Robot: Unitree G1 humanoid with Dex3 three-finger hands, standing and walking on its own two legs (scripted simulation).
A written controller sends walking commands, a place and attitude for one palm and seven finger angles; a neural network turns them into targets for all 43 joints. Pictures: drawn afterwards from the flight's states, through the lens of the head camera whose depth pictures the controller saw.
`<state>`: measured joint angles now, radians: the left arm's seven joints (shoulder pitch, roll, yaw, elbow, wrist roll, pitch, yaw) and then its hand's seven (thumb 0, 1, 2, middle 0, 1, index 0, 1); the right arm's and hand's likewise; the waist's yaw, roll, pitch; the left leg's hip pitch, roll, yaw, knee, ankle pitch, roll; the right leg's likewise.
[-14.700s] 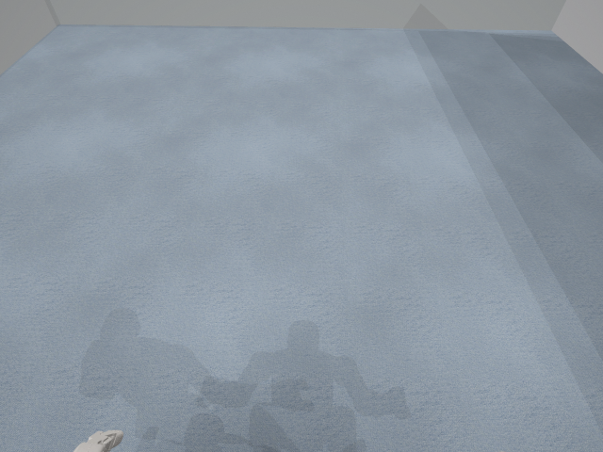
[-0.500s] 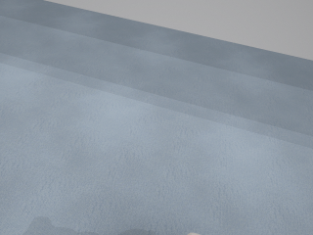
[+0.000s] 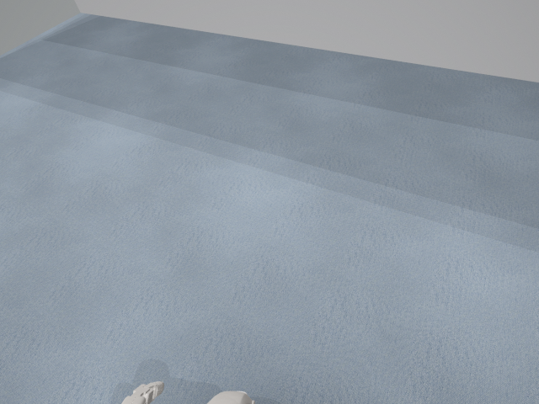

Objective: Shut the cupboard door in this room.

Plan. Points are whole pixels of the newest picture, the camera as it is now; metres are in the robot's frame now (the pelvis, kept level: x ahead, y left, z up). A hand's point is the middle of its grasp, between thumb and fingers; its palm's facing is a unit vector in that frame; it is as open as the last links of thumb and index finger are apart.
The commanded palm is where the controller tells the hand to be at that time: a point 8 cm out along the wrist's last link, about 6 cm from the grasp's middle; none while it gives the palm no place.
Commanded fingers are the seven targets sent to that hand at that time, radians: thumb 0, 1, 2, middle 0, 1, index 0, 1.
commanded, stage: turn or walk to find it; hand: left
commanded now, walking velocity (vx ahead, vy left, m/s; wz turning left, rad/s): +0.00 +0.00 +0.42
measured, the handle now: out of the picture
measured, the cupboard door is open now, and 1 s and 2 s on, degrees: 91 91 91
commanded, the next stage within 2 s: none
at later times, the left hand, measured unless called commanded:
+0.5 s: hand out of the picture -0.06 +0.26 -0.18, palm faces +0.27 -0.93 -0.25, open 7.3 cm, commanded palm none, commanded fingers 0.00 0.90 0.90 -0.20 -0.30 -0.20 -0.30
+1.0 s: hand out of the picture -0.03 +0.20 -0.14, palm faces +0.41 -0.87 -0.27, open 7.3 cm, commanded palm none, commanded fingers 0.00 0.90 0.90 -0.20 -0.30 -0.20 -0.30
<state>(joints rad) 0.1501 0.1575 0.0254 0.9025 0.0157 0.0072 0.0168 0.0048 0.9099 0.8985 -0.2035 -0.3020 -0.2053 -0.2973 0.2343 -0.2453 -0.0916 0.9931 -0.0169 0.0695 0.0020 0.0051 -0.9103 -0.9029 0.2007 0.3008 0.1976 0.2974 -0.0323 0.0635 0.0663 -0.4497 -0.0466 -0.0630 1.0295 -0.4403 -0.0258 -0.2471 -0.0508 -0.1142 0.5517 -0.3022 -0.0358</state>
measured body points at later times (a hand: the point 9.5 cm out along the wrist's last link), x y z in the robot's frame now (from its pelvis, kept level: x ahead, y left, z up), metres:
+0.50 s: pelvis -0.03 +0.04 +0.00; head +0.00 +0.07 +0.45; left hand -0.07 +0.31 -0.16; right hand +0.14 -0.18 -0.13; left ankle -0.05 +0.14 -0.74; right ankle -0.02 -0.10 -0.68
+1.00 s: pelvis -0.04 -0.01 +0.00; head +0.00 -0.03 +0.45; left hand -0.05 +0.25 -0.12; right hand +0.10 -0.23 -0.16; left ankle -0.12 +0.12 -0.65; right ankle +0.01 -0.10 -0.74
